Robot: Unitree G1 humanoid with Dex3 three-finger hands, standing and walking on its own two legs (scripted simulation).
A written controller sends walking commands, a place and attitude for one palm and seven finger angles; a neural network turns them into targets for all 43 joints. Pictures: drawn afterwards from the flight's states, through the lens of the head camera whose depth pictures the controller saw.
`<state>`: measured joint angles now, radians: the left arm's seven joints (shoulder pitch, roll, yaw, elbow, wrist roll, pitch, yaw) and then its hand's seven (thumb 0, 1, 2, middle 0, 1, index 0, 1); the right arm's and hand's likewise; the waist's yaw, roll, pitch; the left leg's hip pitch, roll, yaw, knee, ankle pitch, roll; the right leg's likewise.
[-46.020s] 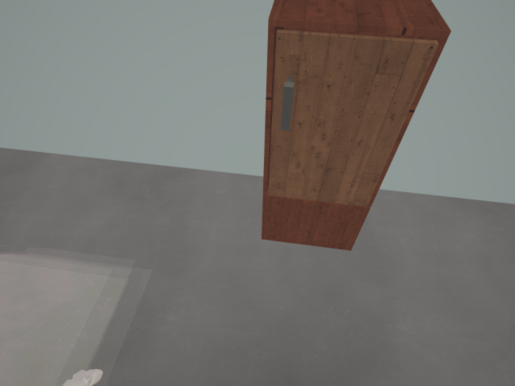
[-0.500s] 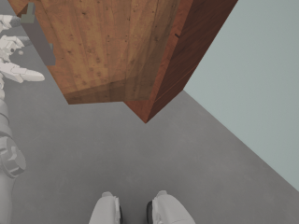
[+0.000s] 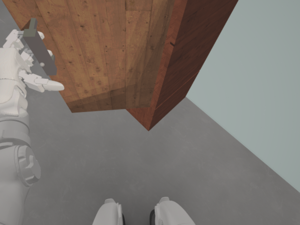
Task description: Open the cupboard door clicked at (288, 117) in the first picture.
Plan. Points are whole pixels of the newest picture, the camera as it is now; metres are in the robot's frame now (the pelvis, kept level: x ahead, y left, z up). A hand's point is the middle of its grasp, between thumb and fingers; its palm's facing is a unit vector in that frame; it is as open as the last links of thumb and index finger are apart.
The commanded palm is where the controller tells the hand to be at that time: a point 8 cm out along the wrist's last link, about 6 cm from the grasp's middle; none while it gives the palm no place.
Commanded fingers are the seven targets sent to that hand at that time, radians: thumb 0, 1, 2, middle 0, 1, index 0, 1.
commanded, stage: slide the fingers in behind the handle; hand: left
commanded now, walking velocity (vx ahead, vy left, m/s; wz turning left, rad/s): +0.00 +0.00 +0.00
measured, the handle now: (43, 48) +0.56 +0.24 +0.07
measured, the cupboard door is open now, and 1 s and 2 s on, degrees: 52 53 56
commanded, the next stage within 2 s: close the thumb around the handle in 0.82 s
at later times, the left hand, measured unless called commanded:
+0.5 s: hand (51, 65) +0.50 +0.21 +0.07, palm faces +0.07 -1.00 +0.00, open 13.9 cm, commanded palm +0.48 +0.25 +0.07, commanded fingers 0.00 -0.50 0.30 -0.30 -1.20 -0.30 -1.20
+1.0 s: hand (51, 64) +0.51 +0.21 +0.07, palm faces +0.07 -1.00 -0.01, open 13.9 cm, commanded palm +0.48 +0.25 +0.07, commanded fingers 0.00 -0.22 0.42 -0.32 -1.23 -0.32 -1.23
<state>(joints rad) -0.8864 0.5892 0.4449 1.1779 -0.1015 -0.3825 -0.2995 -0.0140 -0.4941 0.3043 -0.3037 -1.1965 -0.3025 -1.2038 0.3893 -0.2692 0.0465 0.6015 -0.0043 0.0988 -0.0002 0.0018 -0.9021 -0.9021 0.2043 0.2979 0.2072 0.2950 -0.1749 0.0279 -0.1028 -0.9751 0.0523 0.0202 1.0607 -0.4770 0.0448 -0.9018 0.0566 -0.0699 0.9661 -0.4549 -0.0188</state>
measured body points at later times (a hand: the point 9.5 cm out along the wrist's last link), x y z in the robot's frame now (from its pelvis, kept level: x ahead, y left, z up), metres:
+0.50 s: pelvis -0.01 -0.01 +0.00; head +0.13 +0.02 +0.42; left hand +0.49 +0.27 +0.07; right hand +0.00 -0.28 -0.11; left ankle +0.01 +0.09 -0.67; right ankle +0.00 -0.12 -0.67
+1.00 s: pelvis +0.00 +0.00 +0.00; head +0.13 +0.03 +0.43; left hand +0.50 +0.27 +0.07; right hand +0.00 -0.26 -0.11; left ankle +0.01 +0.09 -0.67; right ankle +0.00 -0.12 -0.67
